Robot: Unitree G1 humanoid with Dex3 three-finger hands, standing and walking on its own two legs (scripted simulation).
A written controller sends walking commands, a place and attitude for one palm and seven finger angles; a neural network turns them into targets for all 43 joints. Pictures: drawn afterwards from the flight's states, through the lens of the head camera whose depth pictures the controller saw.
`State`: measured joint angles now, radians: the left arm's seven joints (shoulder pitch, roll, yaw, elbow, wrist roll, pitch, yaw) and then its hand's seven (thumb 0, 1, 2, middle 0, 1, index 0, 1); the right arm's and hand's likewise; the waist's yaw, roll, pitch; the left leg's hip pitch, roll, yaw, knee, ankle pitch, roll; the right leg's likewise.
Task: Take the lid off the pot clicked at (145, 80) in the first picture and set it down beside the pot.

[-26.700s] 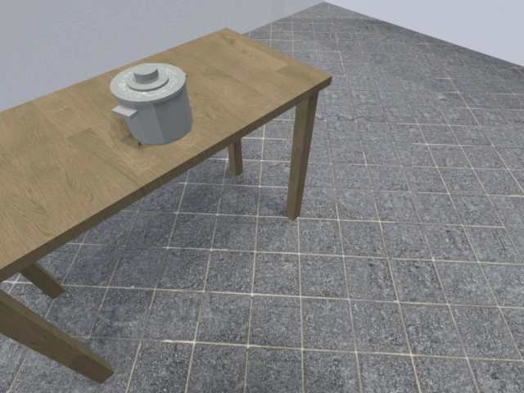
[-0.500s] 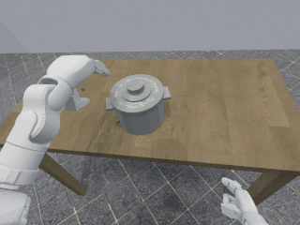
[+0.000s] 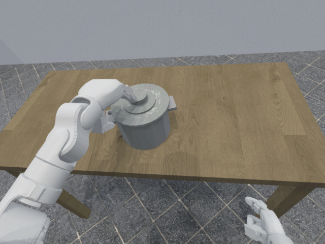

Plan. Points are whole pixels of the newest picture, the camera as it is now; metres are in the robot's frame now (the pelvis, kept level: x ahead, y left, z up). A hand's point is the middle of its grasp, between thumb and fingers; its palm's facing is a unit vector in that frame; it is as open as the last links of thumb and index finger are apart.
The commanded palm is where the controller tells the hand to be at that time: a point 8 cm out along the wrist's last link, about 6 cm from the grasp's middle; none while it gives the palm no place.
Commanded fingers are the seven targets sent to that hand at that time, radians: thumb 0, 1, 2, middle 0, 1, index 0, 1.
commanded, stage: move the open hand above the knob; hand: left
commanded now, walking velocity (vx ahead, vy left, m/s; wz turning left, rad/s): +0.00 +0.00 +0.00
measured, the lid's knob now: (137, 96) +0.47 +0.11 +0.11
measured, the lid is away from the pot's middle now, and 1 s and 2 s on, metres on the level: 0.00 0.00 0.00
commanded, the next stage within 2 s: none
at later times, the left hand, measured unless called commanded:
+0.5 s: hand (126, 84) +0.44 +0.12 +0.18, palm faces -0.18 -0.08 -0.98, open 10.2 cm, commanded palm +0.43 +0.12 +0.24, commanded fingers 0.00 -0.30 1.42 -0.83 -0.08 -0.83 -0.08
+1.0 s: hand (133, 79) +0.44 +0.10 +0.19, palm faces -0.11 -0.06 -0.99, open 10.1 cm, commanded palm +0.42 +0.12 +0.24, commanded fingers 0.00 -0.30 1.42 -0.83 -0.08 -0.83 -0.08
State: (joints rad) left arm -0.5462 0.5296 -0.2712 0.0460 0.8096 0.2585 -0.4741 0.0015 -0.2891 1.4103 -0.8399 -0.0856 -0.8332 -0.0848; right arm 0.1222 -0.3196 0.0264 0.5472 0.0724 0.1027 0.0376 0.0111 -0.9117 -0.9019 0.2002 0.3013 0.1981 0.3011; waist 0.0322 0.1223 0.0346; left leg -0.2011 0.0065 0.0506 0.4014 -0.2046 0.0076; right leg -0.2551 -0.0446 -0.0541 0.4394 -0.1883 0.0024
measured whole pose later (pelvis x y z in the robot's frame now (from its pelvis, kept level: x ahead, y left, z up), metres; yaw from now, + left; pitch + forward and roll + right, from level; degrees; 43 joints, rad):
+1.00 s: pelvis +0.02 +0.01 +0.00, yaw +0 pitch +3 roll +1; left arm -0.86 0.40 -0.37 0.30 0.81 0.33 -0.36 0.00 -0.29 1.41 -0.85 -0.09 -0.84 -0.09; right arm 0.11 -0.29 0.02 0.61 0.06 0.09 0.05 0.01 -0.91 -0.90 0.20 0.30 0.20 0.30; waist 0.02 0.11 -0.01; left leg -0.22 0.00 0.06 0.40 -0.23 0.01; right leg -0.28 -0.05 -0.04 0.44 -0.21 0.01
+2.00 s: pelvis +0.01 +0.02 +0.00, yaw +0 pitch +2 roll +1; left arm -0.84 0.38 -0.35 0.30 0.82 0.35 -0.37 0.00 -0.29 1.41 -0.85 -0.09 -0.84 -0.09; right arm 0.08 -0.27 0.04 0.60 0.07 0.12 0.07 0.01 -0.91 -0.90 0.20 0.30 0.20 0.30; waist 0.03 0.09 -0.01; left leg -0.21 -0.01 0.06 0.39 -0.22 0.03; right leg -0.26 -0.06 -0.04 0.42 -0.19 0.02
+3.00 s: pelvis +0.02 +0.01 +0.00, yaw +0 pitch +3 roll +1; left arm -0.80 0.37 -0.34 0.45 0.82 0.36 -0.40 0.00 -0.29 1.41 -0.84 -0.09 -0.82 -0.08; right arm 0.13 -0.29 0.03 0.59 0.08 0.13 0.05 0.01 -0.91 -0.90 0.20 0.30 0.20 0.30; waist -0.01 0.09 0.00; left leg -0.22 -0.01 0.05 0.40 -0.23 0.02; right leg -0.28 -0.05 -0.04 0.43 -0.20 0.02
